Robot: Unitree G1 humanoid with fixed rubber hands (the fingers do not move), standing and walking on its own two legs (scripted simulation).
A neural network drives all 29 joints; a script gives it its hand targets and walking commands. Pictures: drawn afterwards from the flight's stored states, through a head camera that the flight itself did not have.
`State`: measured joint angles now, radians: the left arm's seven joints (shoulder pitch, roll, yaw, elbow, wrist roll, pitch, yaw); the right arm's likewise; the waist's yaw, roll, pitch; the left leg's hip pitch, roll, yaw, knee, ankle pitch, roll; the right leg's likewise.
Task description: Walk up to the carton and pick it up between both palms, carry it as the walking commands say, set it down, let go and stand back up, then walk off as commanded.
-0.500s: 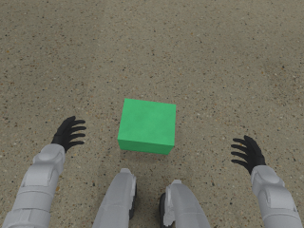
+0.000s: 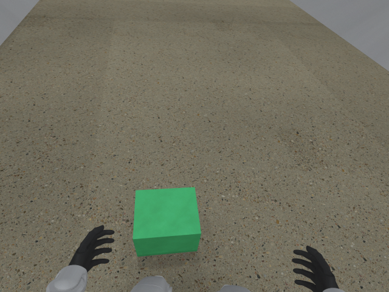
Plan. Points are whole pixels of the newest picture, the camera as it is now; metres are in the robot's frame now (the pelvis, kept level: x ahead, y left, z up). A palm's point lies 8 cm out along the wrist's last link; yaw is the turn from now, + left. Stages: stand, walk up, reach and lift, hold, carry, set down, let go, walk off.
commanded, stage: let go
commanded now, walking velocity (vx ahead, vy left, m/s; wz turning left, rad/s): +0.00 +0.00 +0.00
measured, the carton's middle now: (166, 221) +0.56 +0.12 -0.64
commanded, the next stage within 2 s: stand in 0.24 s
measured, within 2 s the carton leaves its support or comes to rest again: neither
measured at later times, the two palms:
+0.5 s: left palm out of the picture +0.06 +0.27 -0.06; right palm out of the picture -0.02 -0.30 -0.07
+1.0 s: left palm out of the picture -0.02 +0.25 -0.08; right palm out of the picture +0.00 -0.34 -0.09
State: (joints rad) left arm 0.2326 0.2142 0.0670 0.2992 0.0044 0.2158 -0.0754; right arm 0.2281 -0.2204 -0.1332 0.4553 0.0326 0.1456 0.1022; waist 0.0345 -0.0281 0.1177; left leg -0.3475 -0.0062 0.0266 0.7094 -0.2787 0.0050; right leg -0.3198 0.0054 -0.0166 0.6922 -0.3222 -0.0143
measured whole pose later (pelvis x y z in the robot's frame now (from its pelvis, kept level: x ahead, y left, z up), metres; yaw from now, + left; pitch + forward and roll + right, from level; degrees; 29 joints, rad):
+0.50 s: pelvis -0.09 -0.02 -0.01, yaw +0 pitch -9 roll -1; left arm 0.26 0.37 0.06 0.54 0.01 0.13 -0.02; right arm 0.42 -0.24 -0.13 0.55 -0.01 0.10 0.06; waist -0.02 -0.04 -0.06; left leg -0.26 -0.02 0.02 1.09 -0.44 0.04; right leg -0.39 0.03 -0.05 0.68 -0.25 -0.02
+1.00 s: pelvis -0.10 -0.05 +0.00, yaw -2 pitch -1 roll +4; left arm 0.40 0.36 0.07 0.67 0.02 -0.02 0.00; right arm 0.32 -0.27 -0.13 0.70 -0.03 0.01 0.00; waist 0.04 -0.05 -0.12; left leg -0.35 -0.05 0.04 0.86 -0.53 0.03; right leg -0.35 0.04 -0.02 0.82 -0.45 -0.10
